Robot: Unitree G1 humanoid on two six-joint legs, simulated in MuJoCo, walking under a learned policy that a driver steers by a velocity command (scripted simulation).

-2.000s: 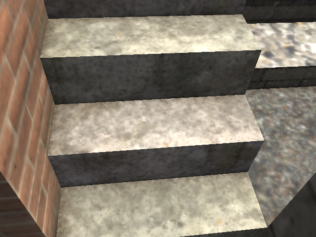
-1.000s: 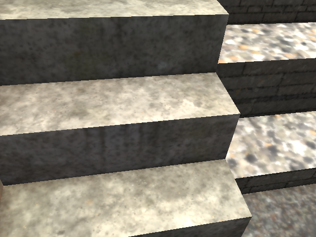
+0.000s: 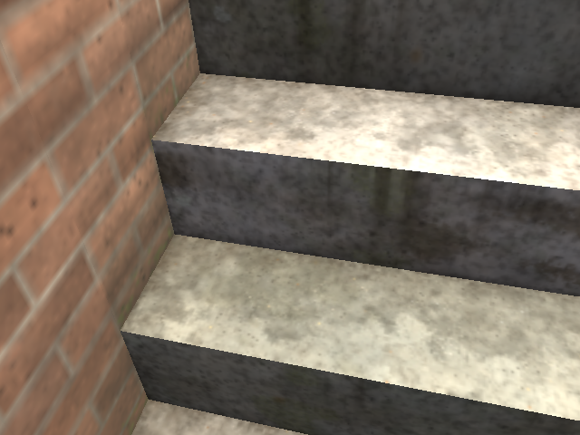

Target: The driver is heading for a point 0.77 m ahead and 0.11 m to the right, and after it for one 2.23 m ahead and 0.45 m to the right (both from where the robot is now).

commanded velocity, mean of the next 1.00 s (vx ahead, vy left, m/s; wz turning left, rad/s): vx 0.46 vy -0.07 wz -0.05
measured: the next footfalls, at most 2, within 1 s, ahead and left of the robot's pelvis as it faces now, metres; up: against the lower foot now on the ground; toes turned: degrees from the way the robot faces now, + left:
right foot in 0.48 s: +0.31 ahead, -0.13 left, +0.22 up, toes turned -1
left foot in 0.86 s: +0.36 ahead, +0.18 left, +0.22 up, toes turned +5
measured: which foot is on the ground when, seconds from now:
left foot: down 0.00-0.46, up 0.48-0.84, down 0.86-1.00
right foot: up 0.00-0.46, down 0.48-0.84, up 0.86-1.00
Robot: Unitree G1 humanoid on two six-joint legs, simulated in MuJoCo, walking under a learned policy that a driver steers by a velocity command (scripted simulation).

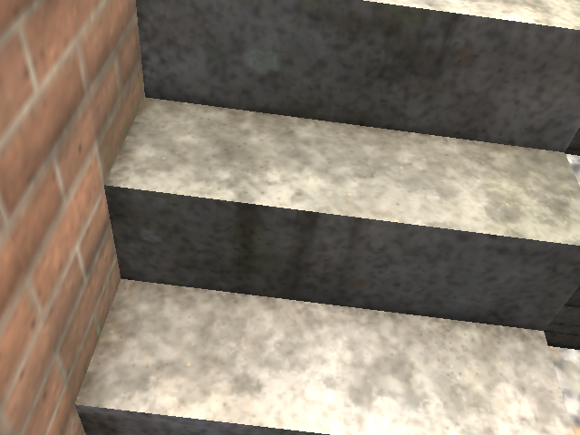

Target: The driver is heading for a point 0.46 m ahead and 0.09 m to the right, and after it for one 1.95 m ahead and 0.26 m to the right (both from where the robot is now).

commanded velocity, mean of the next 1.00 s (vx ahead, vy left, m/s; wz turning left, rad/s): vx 0.38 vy -0.07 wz -0.03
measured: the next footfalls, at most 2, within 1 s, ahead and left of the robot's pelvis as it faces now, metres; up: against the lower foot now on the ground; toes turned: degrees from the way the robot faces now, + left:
right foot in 0.22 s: +0.19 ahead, -0.25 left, +0.21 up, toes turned -14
left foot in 0.78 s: +0.43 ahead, -0.14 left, +0.43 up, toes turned +1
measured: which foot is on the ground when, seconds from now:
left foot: down 0.00-0.28, up 0.30-0.76, down 0.78-1.00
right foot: up 0.00-0.20, down 0.22-0.80, up 0.82-1.00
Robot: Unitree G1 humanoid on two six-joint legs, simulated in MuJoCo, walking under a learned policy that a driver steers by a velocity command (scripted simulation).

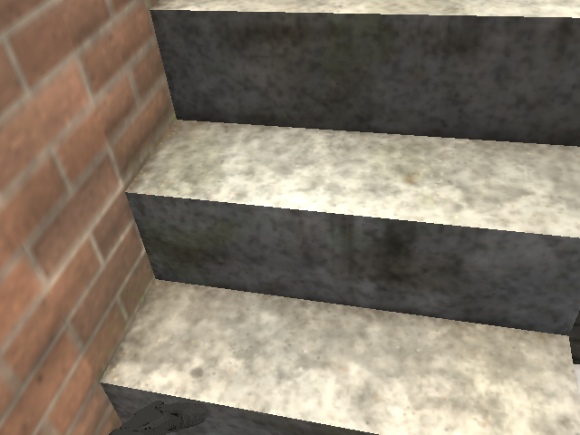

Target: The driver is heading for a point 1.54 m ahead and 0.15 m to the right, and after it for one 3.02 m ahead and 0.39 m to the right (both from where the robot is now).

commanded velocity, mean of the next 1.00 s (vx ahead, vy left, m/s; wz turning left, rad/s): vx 0.02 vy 0.00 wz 0.06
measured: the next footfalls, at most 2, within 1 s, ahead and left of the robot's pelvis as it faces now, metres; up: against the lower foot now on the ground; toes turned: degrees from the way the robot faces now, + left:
right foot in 0.16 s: +0.05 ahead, -0.17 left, +0.00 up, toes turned +0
left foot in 0.80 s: +0.08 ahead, +0.08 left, +0.00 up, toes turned +2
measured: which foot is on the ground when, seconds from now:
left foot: down 0.00-0.48, up 0.50-0.78, down 0.80-1.00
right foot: up 0.00-0.14, down 0.16-1.00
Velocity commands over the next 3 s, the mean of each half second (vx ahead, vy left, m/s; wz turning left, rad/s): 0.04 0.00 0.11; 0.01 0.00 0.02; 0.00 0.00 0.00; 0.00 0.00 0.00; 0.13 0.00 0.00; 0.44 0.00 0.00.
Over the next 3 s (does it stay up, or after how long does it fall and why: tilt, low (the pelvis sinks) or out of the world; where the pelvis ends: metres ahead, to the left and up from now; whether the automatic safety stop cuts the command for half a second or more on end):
stays up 0.12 -0.09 0.11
